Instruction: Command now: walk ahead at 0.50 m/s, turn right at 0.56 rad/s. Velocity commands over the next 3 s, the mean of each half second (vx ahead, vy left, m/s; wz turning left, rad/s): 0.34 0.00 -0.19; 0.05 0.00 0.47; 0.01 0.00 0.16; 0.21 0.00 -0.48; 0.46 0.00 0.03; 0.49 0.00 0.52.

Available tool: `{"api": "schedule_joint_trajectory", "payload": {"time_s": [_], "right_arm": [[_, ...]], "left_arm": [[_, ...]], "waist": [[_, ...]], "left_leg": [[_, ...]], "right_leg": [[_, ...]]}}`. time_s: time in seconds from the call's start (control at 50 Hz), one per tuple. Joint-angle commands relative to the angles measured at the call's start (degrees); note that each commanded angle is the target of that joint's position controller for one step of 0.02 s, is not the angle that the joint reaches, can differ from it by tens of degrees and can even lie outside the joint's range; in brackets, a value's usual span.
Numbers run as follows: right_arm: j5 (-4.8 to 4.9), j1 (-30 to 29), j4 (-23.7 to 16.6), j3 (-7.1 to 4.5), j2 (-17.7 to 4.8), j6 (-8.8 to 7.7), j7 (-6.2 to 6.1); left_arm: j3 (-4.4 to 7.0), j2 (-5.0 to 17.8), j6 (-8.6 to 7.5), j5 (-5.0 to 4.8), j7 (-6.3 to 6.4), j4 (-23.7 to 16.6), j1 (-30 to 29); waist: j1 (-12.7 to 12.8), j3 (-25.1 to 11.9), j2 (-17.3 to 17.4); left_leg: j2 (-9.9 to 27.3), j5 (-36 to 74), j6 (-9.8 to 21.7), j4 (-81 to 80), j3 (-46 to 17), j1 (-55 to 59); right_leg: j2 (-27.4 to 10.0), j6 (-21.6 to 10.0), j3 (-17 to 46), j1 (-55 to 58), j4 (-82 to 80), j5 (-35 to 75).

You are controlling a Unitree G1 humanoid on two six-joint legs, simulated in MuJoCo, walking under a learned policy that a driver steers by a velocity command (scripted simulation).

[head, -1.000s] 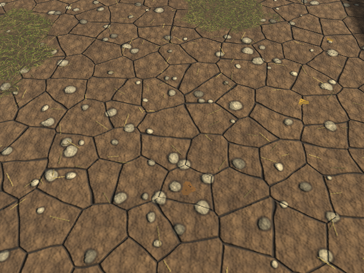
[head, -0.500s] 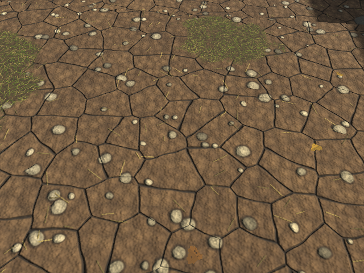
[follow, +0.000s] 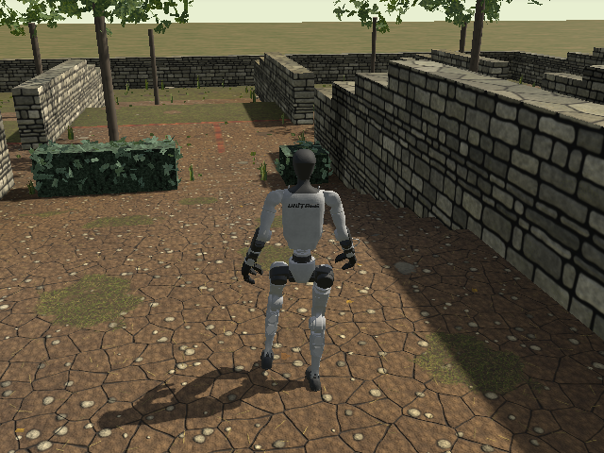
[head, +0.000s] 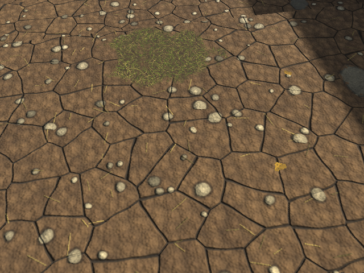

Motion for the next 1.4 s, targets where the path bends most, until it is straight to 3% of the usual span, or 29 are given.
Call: {"api": "schedule_joint_trajectory", "payload": {"time_s": [0.02,0.08,0.16,0.2,0.22,0.24,0.26,0.28,0.32,0.38,0.46,0.54,0.62,0.64,0.66,0.68,0.7,0.74,0.86,1.02,1.04,1.06,1.08,1.1,1.14,1.16,1.26,1.34,1.4], "right_arm": [[-0.06,-3.37,-3.81,-0.28,-2.27,-0.25,-0.05],[1.04,-8.13,-5.03,-0.49,-3.09,-0.78,0.58],[1.47,-6.55,-4.96,-1.97,-6.29,-1.73,1.16],[-0.25,1.95,-2.60,-2.97,-7.91,-2.43,0.92],[-1.71,8.37,-2.32,-3.35,-10.57,-2.71,0.79],[-2.04,12.21,0.55,-4.45,-14.18,-1.79,1.28],[0.58,12.87,0.36,-3.51,-9.50,-1.42,1.88],[1.19,8.92,-0.63,-2.47,-6.48,-1.03,1.84],[0.97,2.91,-1.25,-1.09,-3.89,-0.09,1.95],[0.59,2.29,0.26,-1.24,-4.90,0.72,1.52],[1.53,2.89,0.35,-3.44,-10.48,3.01,0.22],[2.40,2.66,0.17,-3.64,-9.63,5.02,-0.62],[2.70,1.52,-0.61,-3.41,-7.87,6.65,-1.71],[2.15,3.21,-0.94,-2.70,-5.57,6.74,-1.78],[1.81,6.04,-1.85,-2.05,-2.93,6.46,-1.76],[1.36,6.63,-1.89,-3.17,-6.99,6.07,-1.77],[1.62,7.94,-0.92,-4.32,-9.94,6.25,-1.65],[1.88,9.10,0.84,-4.92,-9.55,7.81,-2.12],[2.28,2.32,-3.88,-3.01,-4.60,8.46,-0.80],[2.00,5.12,-5.14,-3.67,-5.89,9.19,1.25],[1.76,7.02,-4.59,-4.34,-7.39,9.15,0.83],[1.82,8.70,-5.20,-5.86,-13.16,8.96,-0.12],[0.07,8.31,-6.70,-6.40,-17.56,8.13,-0.02],[-0.85,8.92,-6.60,-5.59,-14.11,6.88,0.38],[0.51,3.02,-6.43,-4.69,-11.18,5.83,-0.04],[1.42,0.38,-6.68,-3.80,-9.03,5.94,-0.41],[-0.21,-1.04,-4.71,-0.77,-2.56,5.55,-1.23],[-1.03,-0.10,-1.80,-1.17,-5.17,5.51,-0.81],[0.20,-1.11,-0.77,-2.04,-7.82,6.01,-0.94]], "left_arm": [[2.79,10.16,-0.50,-0.48,1.15,-3.81,-1.60],[2.92,10.47,0.14,-0.78,1.38,-2.50,1.83],[2.94,9.76,0.66,-0.77,1.67,-2.21,1.86],[1.96,6.57,0.86,0.03,1.67,-2.35,0.87],[0.77,3.74,0.78,1.11,1.78,-3.46,1.93],[-0.10,0.88,0.40,-0.18,1.69,-2.42,13.04],[0.50,6.08,0.34,-0.23,1.75,-0.78,13.90],[1.22,8.81,0.69,-0.23,1.72,-1.67,6.55],[1.26,8.58,1.12,1.81,2.11,-4.19,-2.47],[0.01,3.62,1.30,1.56,2.06,-4.75,-2.55],[0.17,4.58,2.41,0.82,2.89,-4.19,-3.77],[0.57,4.89,3.44,0.75,2.79,-5.70,-9.03],[1.29,5.32,1.32,0.59,1.89,-5.11,-7.19],[2.03,8.36,1.09,1.43,2.18,-5.28,-5.65],[2.91,12.73,1.68,2.72,2.40,-6.06,-7.90],[2.78,10.96,1.64,3.71,2.08,-5.76,-6.83],[1.85,8.03,1.37,3.11,2.09,-6.35,-8.70],[1.25,5.78,1.27,1.71,2.11,-6.64,-12.86],[2.18,8.09,2.69,1.70,3.06,-4.58,-9.97],[3.50,11.22,2.81,-0.98,1.98,-2.81,-11.08],[3.10,9.48,2.58,-0.90,1.81,-1.41,-8.14],[2.22,6.31,2.47,1.39,1.51,-1.75,-6.53],[1.61,5.21,2.38,2.64,2.03,-5.49,-11.02],[2.48,7.94,2.52,1.96,2.46,-5.49,-14.14],[3.13,8.40,3.10,0.90,3.03,-3.71,-11.99],[3.36,9.04,3.45,1.20,3.34,-2.68,-10.34],[1.70,4.76,3.74,0.47,2.30,-0.07,-7.17],[1.06,5.84,3.89,0.30,1.51,-0.52,-9.42],[1.51,7.71,3.74,-0.22,1.58,-0.81,-8.49]], "waist": [[-0.05,-2.14,-5.24],[2.23,-2.72,-6.36],[0.18,-3.12,-8.39],[-3.91,-7.19,-8.12],[-5.85,-15.51,-2.24],[-1.88,-21.69,17.34],[-3.15,-21.13,12.49],[-4.41,-14.34,6.64],[-3.31,-7.49,0.73],[-0.74,-7.52,5.44],[-1.15,-11.10,5.94],[-2.26,-7.76,6.33],[-0.08,-6.39,6.08],[-0.68,-8.57,1.60],[-3.76,-7.34,-12.89],[-2.38,-7.84,-15.75],[-3.07,-7.00,-11.31],[-4.24,-5.11,-8.11],[-0.74,-6.16,-10.66],[-3.14,-6.70,-10.83],[-3.48,-7.10,-7.39],[-2.43,-7.72,6.69],[-3.92,-7.47,17.02],[-6.79,-9.53,9.16],[-3.03,-6.32,4.91],[-1.97,-6.23,5.30],[-1.15,-8.12,5.90],[-3.71,-4.28,7.09],[-3.11,-1.60,5.75]], "left_leg": [[-3.31,12.07,-1.61,-12.71,3.26,6.57],[-5.64,17.61,-1.36,-20.55,2.49,9.78],[-5.43,10.94,1.72,-24.99,-0.13,12.36],[-4.11,15.58,5.28,-28.44,1.81,23.12],[4.72,26.58,9.02,-25.78,-6.69,36.47],[16.74,30.51,21.27,-27.93,-30.72,53.13],[17.43,21.84,21.89,-30.98,-37.60,52.37],[14.76,22.75,19.77,-30.98,-29.04,46.53],[9.33,35.63,17.52,-31.13,-17.90,34.92],[4.13,46.24,16.09,-31.81,-11.28,28.56],[4.66,38.59,17.07,-32.97,-12.63,25.93],[3.07,15.77,15.47,-34.42,-16.48,21.73],[-0.40,8.98,11.55,-29.39,-19.44,20.28],[-2.87,-0.07,8.72,-23.23,-16.87,16.16],[-11.60,-17.35,5.07,-12.03,-6.01,6.26],[-10.59,-25.26,2.27,1.53,-1.96,3.70],[-8.57,-22.51,0.90,8.81,-2.95,3.35],[-7.22,-16.38,-1.17,13.72,-2.05,2.01],[-4.41,-10.18,-3.45,2.69,3.11,4.40],[-5.86,0.39,3.11,-24.52,9.12,21.90],[-6.20,7.27,5.16,-29.75,6.92,28.46],[4.83,25.76,9.51,-32.45,-8.66,37.95],[17.26,35.80,22.03,-32.63,-25.51,37.42],[15.97,30.94,24.12,-33.83,-23.45,35.44],[8.91,21.34,17.68,-33.72,-14.91,31.88],[7.99,21.94,16.18,-33.49,-12.54,31.50],[4.25,21.50,14.90,-33.85,-4.07,28.64],[5.97,9.79,16.03,-35.60,-5.66,25.46],[7.85,9.56,16.58,-33.94,-8.01,26.00]], "right_leg": [[-10.18,-8.08,7.71,-5.76,-6.12,14.17],[-11.17,-6.51,11.12,-3.86,-4.24,8.36],[-14.34,-4.64,18.63,2.88,2.54,5.27],[-10.63,-1.30,14.57,4.10,13.45,16.60],[-7.01,1.31,10.64,-0.87,27.87,8.61],[1.86,6.09,5.02,-19.29,47.39,-23.00],[-0.78,7.02,8.10,-24.31,54.35,-26.94],[-3.03,7.63,7.10,-26.14,56.70,-22.96],[-7.40,8.49,2.42,-24.54,50.15,-17.79],[-7.97,9.76,-0.32,-16.02,34.32,-16.25],[-5.43,10.65,-1.15,-9.33,24.76,-9.85],[-4.47,9.89,0.20,-7.65,19.30,-7.14],[-5.59,7.25,-0.07,0.64,1.53,2.64],[-13.90,4.18,5.54,6.96,0.14,5.83],[-24.86,-3.18,17.82,9.55,-1.73,16.83],[-31.09,-9.94,24.08,6.43,-2.78,21.50],[-29.11,-10.09,20.34,5.49,-2.21,21.46],[-22.95,-5.76,10.63,4.89,-0.71,19.19],[-21.98,-7.29,1.80,7.88,-0.83,23.54],[-23.56,-3.00,-3.52,3.66,5.78,18.00],[-21.31,0.83,-6.48,-0.65,10.83,11.62],[-15.60,6.83,-12.61,-13.07,25.49,-6.18],[-7.15,10.25,-9.55,-26.39,37.87,-28.93],[-8.17,10.03,-2.28,-26.54,46.07,-28.89],[-9.52,9.12,-0.54,-26.42,45.99,-19.21],[-9.82,9.61,-0.77,-26.00,45.24,-15.93],[-10.84,11.24,-2.31,-14.78,34.46,-7.49],[-10.93,10.50,-3.77,-7.46,21.69,-9.90],[-9.73,9.10,-4.96,-8.01,17.15,-10.78]]}}
Next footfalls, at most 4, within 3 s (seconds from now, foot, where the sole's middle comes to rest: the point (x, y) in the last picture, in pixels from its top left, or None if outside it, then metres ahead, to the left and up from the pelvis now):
0.20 left None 0.31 0.14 -0.78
0.64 right None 0.33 -0.08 -0.78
1.04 left None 0.27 0.18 -0.78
1.46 right None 0.33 -0.05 -0.78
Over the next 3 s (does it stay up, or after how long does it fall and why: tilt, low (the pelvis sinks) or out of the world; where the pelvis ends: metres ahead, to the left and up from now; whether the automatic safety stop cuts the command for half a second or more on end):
stays up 0.82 0.10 0.00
